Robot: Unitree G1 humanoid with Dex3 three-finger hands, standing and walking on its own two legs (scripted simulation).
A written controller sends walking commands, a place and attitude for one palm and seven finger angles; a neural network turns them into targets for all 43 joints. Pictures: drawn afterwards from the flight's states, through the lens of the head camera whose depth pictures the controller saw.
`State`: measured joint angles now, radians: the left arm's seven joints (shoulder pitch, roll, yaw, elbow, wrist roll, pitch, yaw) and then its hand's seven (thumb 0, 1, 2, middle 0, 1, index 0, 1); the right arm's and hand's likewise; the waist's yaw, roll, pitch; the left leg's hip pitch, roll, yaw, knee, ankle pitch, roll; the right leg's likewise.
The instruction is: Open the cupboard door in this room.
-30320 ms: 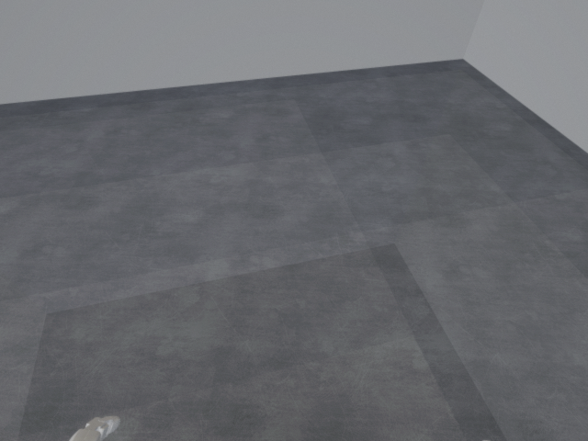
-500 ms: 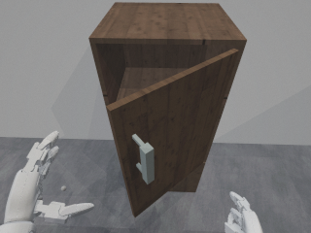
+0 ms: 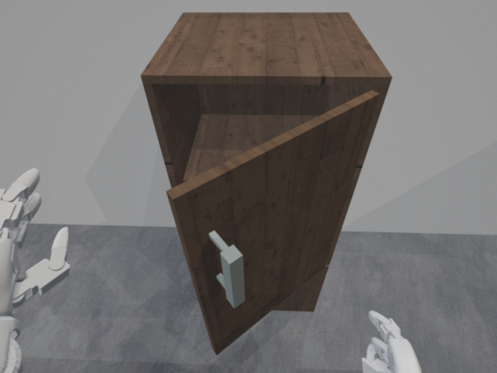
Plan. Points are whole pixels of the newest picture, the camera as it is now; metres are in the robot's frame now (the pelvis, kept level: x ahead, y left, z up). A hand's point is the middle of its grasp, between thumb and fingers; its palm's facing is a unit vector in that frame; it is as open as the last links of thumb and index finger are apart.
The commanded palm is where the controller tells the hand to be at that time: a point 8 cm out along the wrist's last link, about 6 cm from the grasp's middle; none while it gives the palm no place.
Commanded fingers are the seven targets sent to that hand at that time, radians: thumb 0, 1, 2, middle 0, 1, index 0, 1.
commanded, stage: draw the hand back to the body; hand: left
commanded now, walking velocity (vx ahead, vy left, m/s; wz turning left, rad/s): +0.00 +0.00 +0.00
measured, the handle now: (226, 269) +0.27 +0.08 +0.05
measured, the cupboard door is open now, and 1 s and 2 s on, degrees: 40 40 40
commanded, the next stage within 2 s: step back with the hand held close in 0.34 s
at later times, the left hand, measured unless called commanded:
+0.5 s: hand (76, 261) +0.19 +0.24 +0.16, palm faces +0.44 -0.80 -0.41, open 7.5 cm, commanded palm +0.14 +0.28 +0.18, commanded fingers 0.00 0.90 0.90 -0.20 -0.30 -0.20 -0.30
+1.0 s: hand (27, 300) +0.14 +0.26 +0.16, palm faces +0.36 -0.79 -0.50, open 7.4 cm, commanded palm +0.08 +0.30 +0.18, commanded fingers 0.00 0.90 0.90 -0.20 -0.30 -0.20 -0.30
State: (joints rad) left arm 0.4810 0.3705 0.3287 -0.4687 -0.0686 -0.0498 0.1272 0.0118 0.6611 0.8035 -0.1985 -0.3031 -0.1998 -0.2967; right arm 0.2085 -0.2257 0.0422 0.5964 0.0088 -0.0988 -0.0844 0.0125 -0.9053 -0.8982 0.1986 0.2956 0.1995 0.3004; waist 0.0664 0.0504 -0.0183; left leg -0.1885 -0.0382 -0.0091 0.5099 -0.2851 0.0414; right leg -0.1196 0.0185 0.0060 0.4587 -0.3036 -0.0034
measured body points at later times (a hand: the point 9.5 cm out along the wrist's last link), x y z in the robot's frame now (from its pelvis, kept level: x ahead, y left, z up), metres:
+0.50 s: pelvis +0.00 -0.02 +0.00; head -0.01 -0.04 +0.45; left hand +0.16 +0.28 +0.19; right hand +0.20 -0.24 -0.08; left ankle -0.01 +0.09 -0.74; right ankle -0.03 -0.12 -0.74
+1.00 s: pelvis -0.07 +0.01 +0.00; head -0.06 +0.02 +0.45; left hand +0.12 +0.30 +0.19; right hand +0.10 -0.25 -0.07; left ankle -0.01 +0.09 -0.74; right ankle -0.03 -0.12 -0.74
